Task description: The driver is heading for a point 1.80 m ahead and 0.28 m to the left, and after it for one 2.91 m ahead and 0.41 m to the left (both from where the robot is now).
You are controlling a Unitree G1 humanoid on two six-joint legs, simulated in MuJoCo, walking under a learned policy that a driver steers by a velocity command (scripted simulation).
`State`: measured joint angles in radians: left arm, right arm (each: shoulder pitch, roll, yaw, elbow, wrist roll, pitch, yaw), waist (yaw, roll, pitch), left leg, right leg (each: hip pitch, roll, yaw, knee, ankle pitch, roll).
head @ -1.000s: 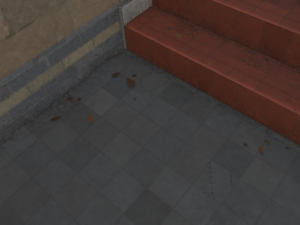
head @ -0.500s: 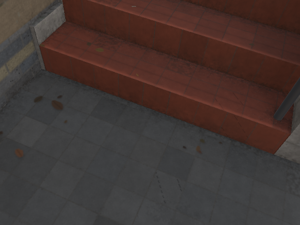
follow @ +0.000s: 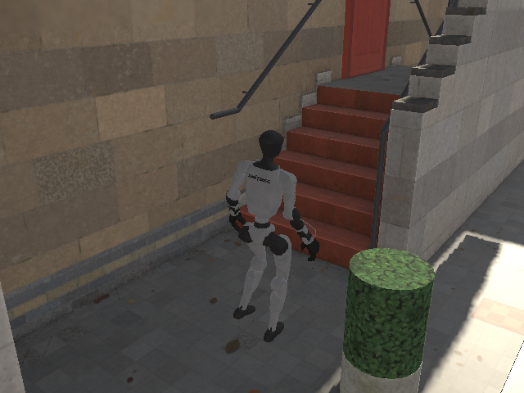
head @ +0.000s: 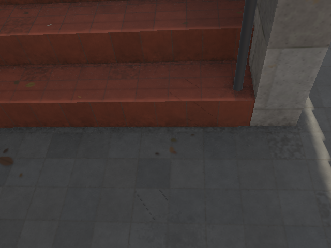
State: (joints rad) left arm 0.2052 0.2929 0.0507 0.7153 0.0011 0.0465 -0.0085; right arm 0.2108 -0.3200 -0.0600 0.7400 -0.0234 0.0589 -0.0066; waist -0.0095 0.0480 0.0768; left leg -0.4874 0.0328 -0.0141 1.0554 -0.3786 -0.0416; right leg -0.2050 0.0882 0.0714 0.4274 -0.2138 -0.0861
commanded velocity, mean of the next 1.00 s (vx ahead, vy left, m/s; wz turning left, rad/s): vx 0.00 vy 0.00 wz -0.20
